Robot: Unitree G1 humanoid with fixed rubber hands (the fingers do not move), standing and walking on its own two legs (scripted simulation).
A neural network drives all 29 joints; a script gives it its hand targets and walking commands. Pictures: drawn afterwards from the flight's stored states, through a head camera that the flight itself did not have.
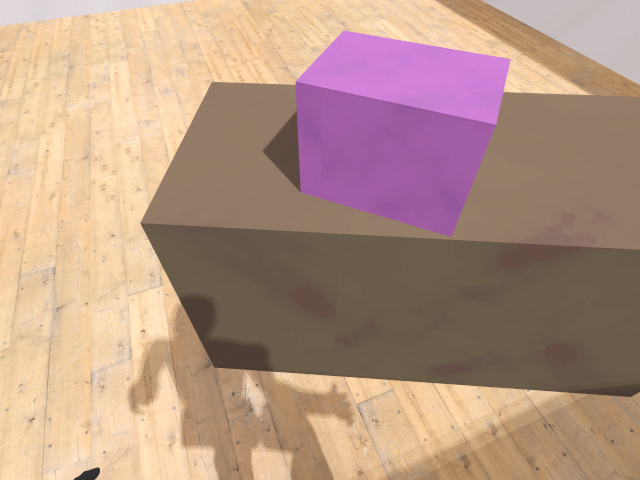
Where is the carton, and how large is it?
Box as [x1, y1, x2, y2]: [295, 30, 510, 236]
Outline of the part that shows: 343,30 295,81 301,192 451,236 494,128 510,59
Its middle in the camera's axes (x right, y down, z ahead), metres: +0.15 -0.19 +0.73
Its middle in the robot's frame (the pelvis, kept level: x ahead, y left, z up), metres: +0.69 -0.14 +0.05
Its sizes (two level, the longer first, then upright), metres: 0.305 0.214 0.237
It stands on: a pedestal, 0.69 m high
